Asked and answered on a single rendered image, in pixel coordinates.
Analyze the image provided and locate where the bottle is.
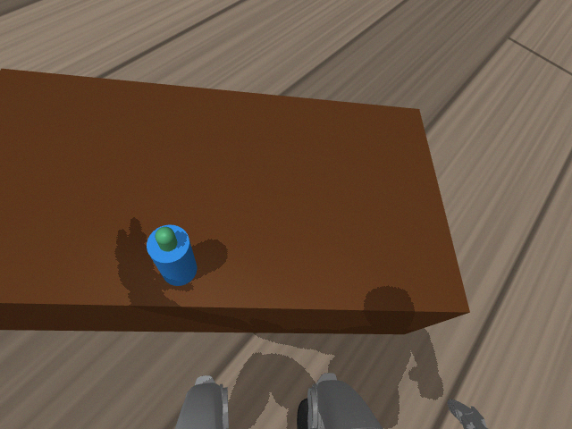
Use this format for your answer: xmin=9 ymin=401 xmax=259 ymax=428
xmin=147 ymin=224 xmax=197 ymax=286

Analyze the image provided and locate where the right robot hand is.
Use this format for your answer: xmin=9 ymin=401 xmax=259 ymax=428
xmin=448 ymin=399 xmax=488 ymax=429

